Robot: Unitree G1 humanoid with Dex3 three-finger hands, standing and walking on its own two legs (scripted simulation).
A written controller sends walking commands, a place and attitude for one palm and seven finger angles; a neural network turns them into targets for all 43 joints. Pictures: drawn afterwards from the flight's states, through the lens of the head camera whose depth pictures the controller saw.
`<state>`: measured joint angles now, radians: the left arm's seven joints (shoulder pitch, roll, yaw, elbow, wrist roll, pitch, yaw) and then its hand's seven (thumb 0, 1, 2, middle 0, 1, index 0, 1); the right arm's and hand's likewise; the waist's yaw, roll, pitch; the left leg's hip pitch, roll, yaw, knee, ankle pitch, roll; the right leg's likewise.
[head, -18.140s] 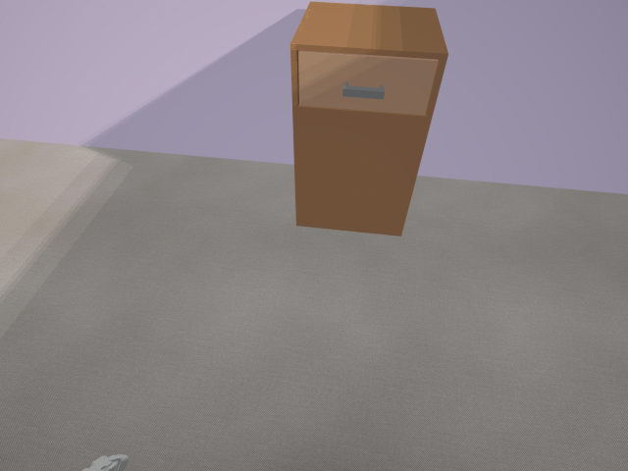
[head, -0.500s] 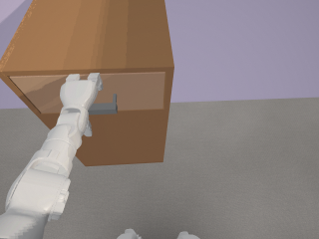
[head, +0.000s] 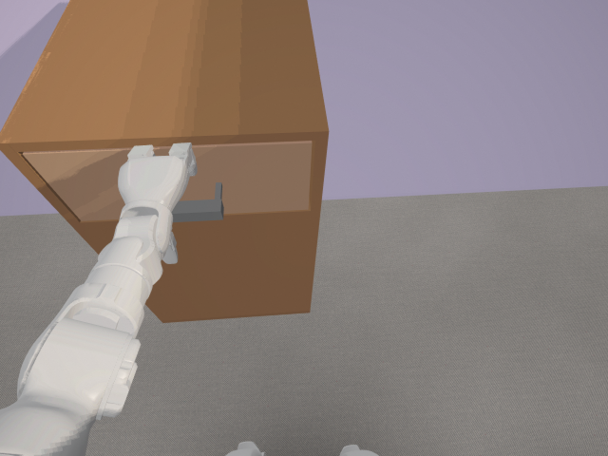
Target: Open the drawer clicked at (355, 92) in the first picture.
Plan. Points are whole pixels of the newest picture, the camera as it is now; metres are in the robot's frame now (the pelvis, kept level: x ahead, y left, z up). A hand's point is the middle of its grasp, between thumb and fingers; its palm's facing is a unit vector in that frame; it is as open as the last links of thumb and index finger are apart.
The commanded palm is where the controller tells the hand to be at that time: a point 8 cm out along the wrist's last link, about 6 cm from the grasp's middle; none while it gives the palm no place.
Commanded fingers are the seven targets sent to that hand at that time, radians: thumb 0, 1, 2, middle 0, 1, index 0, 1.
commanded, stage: move the hooked fingers above the handle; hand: left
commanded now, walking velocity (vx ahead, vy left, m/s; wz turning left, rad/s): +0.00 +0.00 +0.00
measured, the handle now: (183, 200) +0.52 +0.18 -0.04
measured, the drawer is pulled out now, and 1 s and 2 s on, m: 0.00 0.00 0.00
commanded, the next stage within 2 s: lower the fingers behind the handle in 0.02 s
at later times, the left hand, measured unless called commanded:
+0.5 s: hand (176, 202) +0.48 +0.17 +0.01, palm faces -0.02 +0.00 -1.00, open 13.7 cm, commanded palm +0.47 +0.17 +0.05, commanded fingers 0.00 -0.50 0.30 -0.30 -1.20 -0.30 -1.20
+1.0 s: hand (183, 222) +0.48 +0.17 -0.04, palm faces +0.03 -0.05 -1.00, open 13.8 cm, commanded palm +0.47 +0.17 +0.01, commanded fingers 0.00 -0.50 0.30 -0.30 -1.20 -0.30 -1.20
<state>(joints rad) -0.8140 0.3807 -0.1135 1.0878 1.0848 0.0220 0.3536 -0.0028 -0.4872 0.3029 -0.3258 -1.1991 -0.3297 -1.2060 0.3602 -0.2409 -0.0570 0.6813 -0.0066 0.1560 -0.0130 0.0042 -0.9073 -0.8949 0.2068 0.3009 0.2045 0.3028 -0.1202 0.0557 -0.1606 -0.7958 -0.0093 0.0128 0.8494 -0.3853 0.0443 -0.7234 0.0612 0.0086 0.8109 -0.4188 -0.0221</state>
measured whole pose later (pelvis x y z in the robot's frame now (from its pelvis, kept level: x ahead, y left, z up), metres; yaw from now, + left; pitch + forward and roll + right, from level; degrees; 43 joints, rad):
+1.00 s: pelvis -0.03 +0.00 -0.04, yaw +0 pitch +27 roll -3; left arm -0.87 0.44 -0.05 1.10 1.15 -0.09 0.48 0.00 -0.49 0.30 -0.36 -1.22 -0.32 -1.21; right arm 0.38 -0.24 -0.04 0.73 -0.04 0.08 -0.03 0.00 -0.91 -0.89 0.21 0.30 0.20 0.30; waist -0.16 0.07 -0.20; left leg -1.13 0.00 -0.01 1.10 -0.44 0.04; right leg -1.05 0.07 -0.03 1.06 -0.48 -0.03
